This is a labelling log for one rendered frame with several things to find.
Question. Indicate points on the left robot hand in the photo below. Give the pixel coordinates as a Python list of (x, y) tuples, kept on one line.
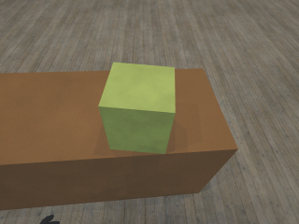
[(47, 220)]

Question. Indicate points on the carton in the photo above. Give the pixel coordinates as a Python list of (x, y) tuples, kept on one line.
[(138, 107)]

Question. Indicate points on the pedestal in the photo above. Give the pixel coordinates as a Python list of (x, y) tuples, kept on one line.
[(54, 148)]

